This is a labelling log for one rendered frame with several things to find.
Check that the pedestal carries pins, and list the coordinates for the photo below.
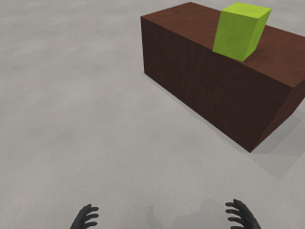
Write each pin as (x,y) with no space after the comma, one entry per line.
(246,100)

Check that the robot left hand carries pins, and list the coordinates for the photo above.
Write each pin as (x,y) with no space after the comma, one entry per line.
(82,217)

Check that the robot right hand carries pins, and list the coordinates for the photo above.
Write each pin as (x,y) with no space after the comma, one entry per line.
(247,219)

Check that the carton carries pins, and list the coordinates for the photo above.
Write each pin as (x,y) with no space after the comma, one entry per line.
(239,29)

